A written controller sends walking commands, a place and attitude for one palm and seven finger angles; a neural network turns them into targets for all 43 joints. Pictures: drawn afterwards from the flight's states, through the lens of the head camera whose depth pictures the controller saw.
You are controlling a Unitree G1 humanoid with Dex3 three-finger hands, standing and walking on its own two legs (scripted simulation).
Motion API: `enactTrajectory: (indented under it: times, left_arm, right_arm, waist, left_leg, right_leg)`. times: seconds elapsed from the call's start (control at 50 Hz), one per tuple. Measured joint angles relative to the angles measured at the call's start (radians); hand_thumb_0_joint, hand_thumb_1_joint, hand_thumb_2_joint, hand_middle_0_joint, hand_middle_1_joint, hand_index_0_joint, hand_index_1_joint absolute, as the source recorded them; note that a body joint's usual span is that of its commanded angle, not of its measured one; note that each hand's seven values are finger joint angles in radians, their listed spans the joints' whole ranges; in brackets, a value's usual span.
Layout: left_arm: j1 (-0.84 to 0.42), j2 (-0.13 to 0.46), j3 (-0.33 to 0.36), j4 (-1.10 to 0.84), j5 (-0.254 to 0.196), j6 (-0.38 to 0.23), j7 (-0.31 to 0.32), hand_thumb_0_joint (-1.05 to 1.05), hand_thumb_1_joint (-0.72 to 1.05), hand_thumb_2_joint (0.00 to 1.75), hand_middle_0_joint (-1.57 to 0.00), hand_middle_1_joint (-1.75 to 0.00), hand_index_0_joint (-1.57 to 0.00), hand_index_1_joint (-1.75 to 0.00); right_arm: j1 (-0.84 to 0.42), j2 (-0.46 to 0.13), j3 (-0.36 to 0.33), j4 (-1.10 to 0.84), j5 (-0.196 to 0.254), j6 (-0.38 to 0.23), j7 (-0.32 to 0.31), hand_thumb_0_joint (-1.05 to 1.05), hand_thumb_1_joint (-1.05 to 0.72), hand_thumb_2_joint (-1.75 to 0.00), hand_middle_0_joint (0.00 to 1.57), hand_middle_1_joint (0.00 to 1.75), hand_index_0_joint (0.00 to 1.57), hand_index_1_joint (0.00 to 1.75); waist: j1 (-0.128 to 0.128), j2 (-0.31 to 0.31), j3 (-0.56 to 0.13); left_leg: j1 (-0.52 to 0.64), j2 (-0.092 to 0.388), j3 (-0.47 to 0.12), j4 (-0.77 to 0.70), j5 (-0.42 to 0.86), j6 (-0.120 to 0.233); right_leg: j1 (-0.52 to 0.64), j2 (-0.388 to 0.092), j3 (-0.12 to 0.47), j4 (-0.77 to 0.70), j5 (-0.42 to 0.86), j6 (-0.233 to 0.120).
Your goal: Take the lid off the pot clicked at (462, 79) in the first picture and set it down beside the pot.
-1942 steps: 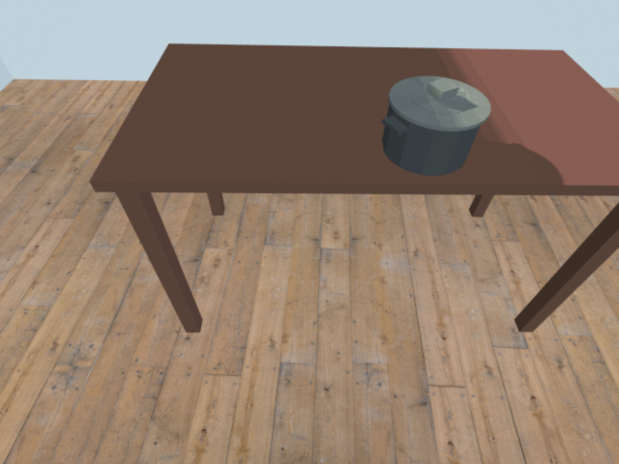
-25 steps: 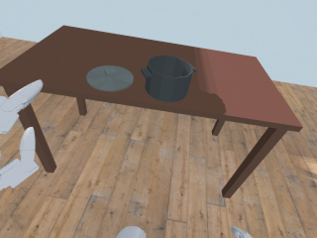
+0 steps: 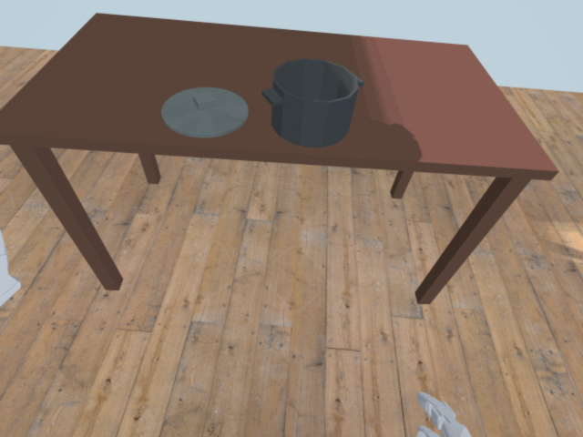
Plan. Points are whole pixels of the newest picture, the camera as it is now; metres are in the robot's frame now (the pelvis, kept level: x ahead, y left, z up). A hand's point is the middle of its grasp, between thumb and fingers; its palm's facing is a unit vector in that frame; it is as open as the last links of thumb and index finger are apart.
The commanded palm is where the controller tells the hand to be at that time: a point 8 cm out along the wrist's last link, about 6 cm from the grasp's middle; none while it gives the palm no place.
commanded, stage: stop stepping back and stand still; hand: left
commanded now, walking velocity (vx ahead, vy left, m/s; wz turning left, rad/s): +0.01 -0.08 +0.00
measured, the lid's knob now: (204, 101) +0.82 +0.22 +0.00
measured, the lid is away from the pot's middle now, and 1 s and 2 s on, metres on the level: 0.26 0.26 0.26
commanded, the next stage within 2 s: let the arm hang, fingers relaxed in 1.08 s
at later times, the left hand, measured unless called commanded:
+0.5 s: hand out of the picture +0.12 +0.12 -0.18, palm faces +0.07 -0.98 -0.17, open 7.2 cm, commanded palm none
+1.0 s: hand out of the picture +0.15 +0.12 -0.17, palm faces +0.11 -0.97 -0.23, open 7.3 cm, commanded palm none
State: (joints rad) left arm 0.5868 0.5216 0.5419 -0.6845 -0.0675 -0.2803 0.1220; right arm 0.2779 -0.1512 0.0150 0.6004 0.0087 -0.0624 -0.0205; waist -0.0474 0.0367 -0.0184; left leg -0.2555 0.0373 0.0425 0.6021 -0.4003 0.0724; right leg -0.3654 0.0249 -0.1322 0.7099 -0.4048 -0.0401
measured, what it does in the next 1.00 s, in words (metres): walks ahead: right foot, then right foot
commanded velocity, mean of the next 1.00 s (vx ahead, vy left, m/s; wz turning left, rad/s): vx -0.03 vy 0.00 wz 0.00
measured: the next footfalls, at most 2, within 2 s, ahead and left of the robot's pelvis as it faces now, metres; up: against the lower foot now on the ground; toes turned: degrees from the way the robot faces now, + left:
right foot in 0.04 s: +0.00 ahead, -0.15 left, +0.00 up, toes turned -5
right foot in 0.44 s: +0.10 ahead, -0.18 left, +0.00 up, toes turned +4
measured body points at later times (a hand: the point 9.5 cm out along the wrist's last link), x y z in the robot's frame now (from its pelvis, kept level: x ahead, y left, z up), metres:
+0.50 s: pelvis +0.05 -0.06 -0.02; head +0.11 -0.05 +0.43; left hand +0.11 +0.17 -0.17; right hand +0.02 -0.31 -0.16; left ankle -0.04 +0.05 -0.72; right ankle +0.06 -0.18 -0.74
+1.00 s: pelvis +0.12 -0.07 +0.00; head +0.16 -0.06 +0.45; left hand +0.15 +0.17 -0.15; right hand +0.19 -0.29 -0.15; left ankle +0.02 +0.04 -0.72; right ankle +0.06 -0.18 -0.73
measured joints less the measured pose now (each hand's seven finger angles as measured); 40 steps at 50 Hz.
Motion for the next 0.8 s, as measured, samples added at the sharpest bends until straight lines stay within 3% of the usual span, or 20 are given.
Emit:
enactTrajectory:
  times: [0.04,0.06,0.1,0.12,0.14,0.18,0.24,0.3,0.38,0.42,0.44,0.48,0.54,0.58,0.62,0.64,0.7,0.8]
  left_arm:
    - [-0.109,-0.028,-0.086,0.176,0.053,0.039,-0.021,0.00,0.89,0.90,-0.21,-0.30,-0.21,-0.30]
    - [-0.174,-0.050,-0.143,0.285,0.076,0.094,-0.035,0.00,0.90,0.90,-0.20,-0.30,-0.21,-0.30]
    - [-0.267,-0.130,-0.242,0.531,0.105,0.195,-0.057,0.00,0.90,0.90,-0.20,-0.30,-0.20,-0.30]
    - [-0.295,-0.176,-0.282,0.661,0.113,0.238,-0.068,0.00,0.91,0.90,-0.19,-0.30,-0.20,-0.30]
    - [-0.313,-0.213,-0.315,0.789,0.119,0.279,-0.080,0.00,0.91,0.90,-0.19,-0.30,-0.20,-0.30]
    - [-0.325,-0.276,-0.367,1.026,0.121,0.347,-0.100,0.00,0.91,0.90,-0.19,-0.29,-0.19,-0.30]
    - [-0.330,-0.352,-0.450,1.303,0.102,0.396,-0.113,0.01,0.92,0.90,-0.19,-0.29,-0.19,-0.30]
    - [-0.340,-0.412,-0.491,1.411,0.070,0.387,-0.140,-0.01,0.94,0.89,-0.19,-0.29,-0.20,-0.30]
    - [-0.376,-0.406,-0.527,1.431,0.083,0.338,-0.150,-0.03,0.94,0.89,-0.20,-0.29,-0.21,-0.30]
    - [-0.358,-0.392,-0.530,1.448,0.085,0.311,-0.146,-0.03,0.94,0.89,-0.20,-0.29,-0.21,-0.30]
    - [-0.343,-0.377,-0.528,1.457,0.087,0.296,-0.141,-0.02,0.93,0.89,-0.20,-0.29,-0.21,-0.30]
    - [-0.340,-0.369,-0.518,1.507,0.087,0.279,-0.120,-0.02,0.93,0.89,-0.20,-0.29,-0.21,-0.30]
    - [-0.338,-0.363,-0.502,1.569,0.095,0.286,-0.101,-0.01,0.92,0.89,-0.20,-0.30,-0.21,-0.30]
    - [-0.337,-0.354,-0.490,1.601,0.096,0.289,-0.088,-0.01,0.92,0.89,-0.20,-0.30,-0.20,-0.30]
    - [-0.335,-0.346,-0.483,1.624,0.089,0.292,-0.084,0.00,0.92,0.89,-0.20,-0.30,-0.20,-0.30]
    - [-0.335,-0.343,-0.481,1.632,0.082,0.294,-0.086,0.00,0.92,0.89,-0.20,-0.30,-0.20,-0.30]
    - [-0.335,-0.336,-0.482,1.660,0.074,0.299,-0.088,0.00,0.92,0.89,-0.20,-0.30,-0.20,-0.30]
    - [-0.345,-0.365,-0.498,1.685,0.078,0.278,-0.087,0.00,0.91,0.89,-0.20,-0.30,-0.20,-0.30]
  right_arm:
    - [0.008,-0.012,-0.031,0.028,-0.006,-0.023,0.017,0.01,-0.90,-0.90,0.21,0.30,0.20,0.30]
    - [0.011,-0.022,-0.043,0.037,-0.008,-0.014,0.026,0.01,-0.90,-0.90,0.21,0.30,0.20,0.30]
    - [0.006,-0.053,-0.058,0.057,-0.010,0.022,0.039,0.01,-0.90,-0.90,0.21,0.30,0.20,0.30]
    - [0.004,-0.067,-0.063,0.070,-0.016,0.040,0.040,0.01,-0.90,-0.90,0.21,0.30,0.20,0.30]
    - [0.002,-0.072,-0.067,0.088,-0.026,0.053,0.041,0.01,-0.90,-0.90,0.21,0.30,0.20,0.30]
    - [0.006,-0.063,-0.061,0.123,-0.054,0.064,0.038,0.01,-0.91,-0.90,0.21,0.30,0.20,0.30]
    - [0.052,-0.035,-0.043,0.158,-0.061,0.050,0.011,0.01,-0.91,-0.90,0.21,0.30,0.20,0.30]
    - [0.112,-0.014,-0.035,0.215,-0.055,0.041,-0.006,0.01,-0.91,-0.90,0.21,0.30,0.20,0.30]
    - [0.155,-0.016,-0.036,0.301,-0.050,0.051,-0.008,0.01,-0.91,-0.90,0.21,0.30,0.20,0.30]
    - [0.172,-0.019,-0.045,0.324,-0.042,0.061,-0.007,0.01,-0.91,-0.90,0.21,0.30,0.20,0.30]
    - [0.182,-0.016,-0.049,0.330,-0.037,0.064,-0.006,0.01,-0.91,-0.90,0.21,0.30,0.20,0.30]
    - [0.159,-0.025,-0.064,0.350,-0.027,0.078,-0.005,0.01,-0.91,-0.90,0.21,0.30,0.20,0.30]
    - [0.111,-0.031,-0.081,0.350,-0.024,0.083,-0.008,0.01,-0.91,-0.90,0.20,0.30,0.20,0.30]
    - [0.077,-0.021,-0.080,0.343,-0.020,0.076,-0.007,0.01,-0.91,-0.90,0.20,0.30,0.20,0.30]
    - [0.058,-0.012,-0.076,0.328,-0.019,0.060,-0.003,0.01,-0.91,-0.90,0.20,0.30,0.20,0.30]
    - [0.050,-0.007,-0.075,0.328,-0.021,0.052,-0.005,0.01,-0.91,-0.90,0.20,0.30,0.20,0.30]
    - [0.021,0.016,-0.073,0.343,-0.031,0.054,-0.020,0.01,-0.93,-0.90,0.20,0.30,0.20,0.30]
    - [-0.024,0.007,-0.080,0.364,-0.020,0.057,-0.023,0.01,-0.95,-0.90,0.20,0.30,0.20,0.30]
  waist:
    - [-0.003,-0.001,-0.007]
    - [-0.002,-0.014,-0.014]
    - [0.008,-0.013,-0.029]
    - [0.007,-0.001,-0.036]
    - [-0.002,-0.005,-0.040]
    - [-0.017,-0.045,-0.035]
    - [-0.046,-0.116,-0.003]
    - [-0.041,-0.145,0.043]
    - [0.004,-0.094,0.092]
    - [0.014,-0.071,0.086]
    - [0.018,-0.079,0.072]
    - [0.022,-0.050,0.074]
    - [0.014,-0.015,0.080]
    - [0.011,-0.019,0.079]
    - [0.010,-0.018,0.072]
    - [0.013,-0.019,0.065]
    - [0.033,-0.042,0.047]
    - [0.045,-0.024,0.044]
  left_leg:
    - [-0.048,-0.036,-0.003,0.063,0.006,-0.016]
    - [-0.092,-0.060,0.009,0.132,0.005,-0.033]
    - [-0.149,-0.071,0.042,0.233,-0.047,-0.044]
    - [-0.146,-0.065,0.045,0.232,-0.099,-0.036]
    - [-0.143,-0.070,0.052,0.239,-0.141,-0.003]
    - [-0.135,-0.085,0.078,0.269,-0.149,0.033]
    - [-0.082,-0.102,0.091,0.224,-0.128,0.021]
    - [-0.042,-0.095,0.059,0.142,-0.089,0.000]
    - [-0.003,-0.045,0.005,0.050,-0.043,-0.036]
    - [0.005,-0.024,-0.005,0.053,-0.058,-0.055]
    - [-0.005,-0.028,-0.003,0.077,-0.074,-0.060]
    - [-0.039,-0.020,-0.030,0.186,-0.136,-0.064]
    - [-0.086,-0.027,-0.055,0.298,-0.161,-0.060]
    - [-0.084,-0.027,-0.048,0.232,-0.142,-0.054]
    - [-0.047,-0.017,-0.050,0.057,0.022,-0.045]
    - [-0.035,-0.016,-0.051,0.036,0.036,-0.049]
    - [0.011,-0.030,-0.034,0.011,-0.014,-0.060]
    - [0.058,-0.024,-0.033,-0.029,-0.008,-0.073]
  right_leg:
    - [0.030,-0.050,-0.001,-0.035,0.142,-0.037]
    - [0.035,-0.078,0.013,-0.035,0.126,-0.043]
    - [0.013,-0.113,0.019,0.023,-0.044,0.012]
    - [-0.010,-0.114,0.021,0.075,-0.089,0.041]
    - [-0.030,-0.123,0.027,0.128,-0.114,0.056]
    - [-0.076,-0.118,0.084,0.253,-0.128,0.047]
    - [-0.178,-0.071,0.156,0.512,-0.115,0.045]
    - [-0.239,-0.048,0.162,0.534,-0.055,0.049]
    - [-0.167,-0.048,0.133,0.211,0.024,0.041]
    - [-0.081,-0.042,0.128,0.035,0.113,0.032]
    - [-0.045,-0.046,0.144,-0.026,0.098,0.024]
    - [-0.038,-0.026,0.135,-0.014,0.039,0.033]
    - [0.002,-0.010,0.119,-0.053,0.049,0.037]
    - [0.031,-0.011,0.119,-0.089,0.060,0.035]
    - [0.049,-0.009,0.114,-0.100,0.054,0.038]
    - [0.050,-0.010,0.114,-0.090,0.044,0.042]
    - [0.073,-0.025,0.126,-0.082,0.032,0.041]
    - [0.136,-0.021,0.122,-0.149,0.023,0.035]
